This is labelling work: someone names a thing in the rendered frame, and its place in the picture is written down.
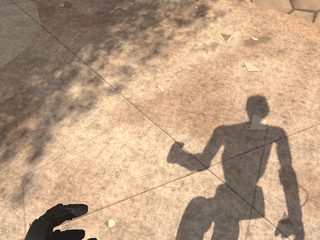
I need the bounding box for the robot left hand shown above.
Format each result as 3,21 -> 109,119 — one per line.
24,203 -> 97,240

